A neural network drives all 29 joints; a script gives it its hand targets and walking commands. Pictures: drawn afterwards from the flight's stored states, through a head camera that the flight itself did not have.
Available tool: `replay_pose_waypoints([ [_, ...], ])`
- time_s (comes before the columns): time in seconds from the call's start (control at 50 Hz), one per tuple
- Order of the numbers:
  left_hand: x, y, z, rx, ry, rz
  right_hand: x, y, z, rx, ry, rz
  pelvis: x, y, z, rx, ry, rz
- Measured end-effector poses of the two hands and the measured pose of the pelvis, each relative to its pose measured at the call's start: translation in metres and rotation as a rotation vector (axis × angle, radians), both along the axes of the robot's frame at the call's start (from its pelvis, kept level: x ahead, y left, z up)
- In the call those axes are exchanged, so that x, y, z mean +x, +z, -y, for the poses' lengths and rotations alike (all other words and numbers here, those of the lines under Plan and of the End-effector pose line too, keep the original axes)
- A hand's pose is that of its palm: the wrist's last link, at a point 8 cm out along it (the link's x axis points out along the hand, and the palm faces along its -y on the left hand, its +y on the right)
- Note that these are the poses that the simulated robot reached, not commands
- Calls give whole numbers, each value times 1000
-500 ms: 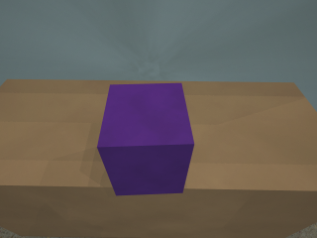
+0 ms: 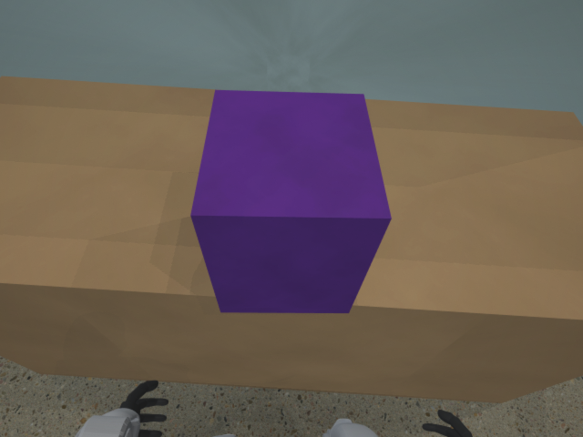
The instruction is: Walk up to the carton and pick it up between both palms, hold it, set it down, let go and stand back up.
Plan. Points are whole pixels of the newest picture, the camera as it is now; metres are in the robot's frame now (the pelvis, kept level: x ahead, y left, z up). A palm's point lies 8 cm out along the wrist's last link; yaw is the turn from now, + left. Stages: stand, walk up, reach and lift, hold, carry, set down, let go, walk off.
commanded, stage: reach and lift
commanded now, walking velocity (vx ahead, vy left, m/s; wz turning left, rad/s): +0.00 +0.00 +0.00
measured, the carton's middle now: (287, 210) +0.42 +0.02 +0.06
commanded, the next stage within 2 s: none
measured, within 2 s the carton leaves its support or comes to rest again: neither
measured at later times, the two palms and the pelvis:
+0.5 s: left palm (123, 405) +0.18 +0.23 -0.07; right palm out of the picture +0.15 -0.22 -0.09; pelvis +0.01 -0.02 +0.01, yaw +0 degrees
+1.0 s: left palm out of the picture +0.14 +0.23 -0.04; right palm out of the picture +0.14 -0.20 -0.04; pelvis +0.01 -0.01 +0.04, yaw +1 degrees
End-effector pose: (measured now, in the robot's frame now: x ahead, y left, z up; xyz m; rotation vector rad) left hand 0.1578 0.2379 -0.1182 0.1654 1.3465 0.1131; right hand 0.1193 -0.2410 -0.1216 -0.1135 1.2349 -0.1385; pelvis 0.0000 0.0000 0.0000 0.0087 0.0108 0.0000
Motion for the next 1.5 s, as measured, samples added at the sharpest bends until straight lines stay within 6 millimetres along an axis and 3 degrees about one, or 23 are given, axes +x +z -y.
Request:
replay_pose_waypoints([
  [0.04,35,16,4,4,-42,94,39,12,-1,0,13,112,-1,-4,-2,-14,1,-7],
  [0.08,57,33,7,17,-73,155,67,25,-4,12,19,192,0,-4,-3,-25,-7,5],
  [0.14,58,52,10,19,-79,169,82,44,-9,24,14,241,6,4,-3,-37,-15,44],
  [0.24,15,55,11,9,-57,101,65,53,-7,9,-1,226,19,18,3,-39,0,71],
  [0.3,-10,44,10,13,-45,61,45,44,-3,-5,14,172,19,19,8,-34,8,48],
  [0.36,-22,34,8,21,-38,41,27,31,-5,2,29,123,15,17,12,-27,11,10],
  [0.4,-18,33,7,30,-38,66,22,25,-9,14,27,124,13,15,15,-22,10,-20],
  [0.46,3,39,6,46,-48,161,24,25,-19,35,14,186,10,13,18,-15,4,-51],
  [0.54,39,62,8,41,-62,327,40,40,-31,55,-3,323,11,16,20,-9,-6,-40],
  [0.6,51,81,12,23,-62,404,48,57,-36,59,-5,404,13,23,20,-8,-11,1],
  [0.68,39,90,15,4,-44,412,45,72,-33,43,-1,440,16,31,18,-11,-10,65],
  [0.82,-18,70,15,-5,15,319,19,75,-23,3,2,376,10,36,15,-11,-4,99],
  [0.9,-32,70,11,17,43,379,12,79,-26,5,15,402,6,36,14,-7,-1,81],
  [1.18,14,105,15,-4,8,654,43,95,-48,63,23,589,14,37,8,-9,7,107],
  [1.36,17,108,17,-23,43,698,58,115,-40,32,32,654,25,39,6,-12,0,92],
  [1.5,22,111,17,-37,55,783,67,122,-48,48,39,691,32,39,4,-18,9,62],
])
